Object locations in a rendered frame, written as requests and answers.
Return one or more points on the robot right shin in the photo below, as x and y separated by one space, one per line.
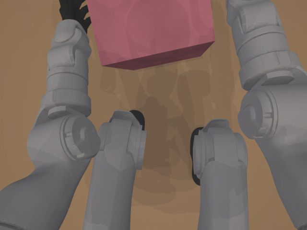
242 151

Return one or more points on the right robot upper arm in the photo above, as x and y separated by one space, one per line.
275 116

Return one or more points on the robot right forearm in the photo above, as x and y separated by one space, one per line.
261 45

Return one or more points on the left robot upper arm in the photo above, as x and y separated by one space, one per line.
61 150

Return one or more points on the carton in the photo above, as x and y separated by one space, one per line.
137 34

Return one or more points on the robot left forearm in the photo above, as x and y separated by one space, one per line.
67 74

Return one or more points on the robot right thigh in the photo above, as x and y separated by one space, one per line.
223 181

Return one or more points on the robot left hand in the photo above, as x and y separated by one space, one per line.
70 10

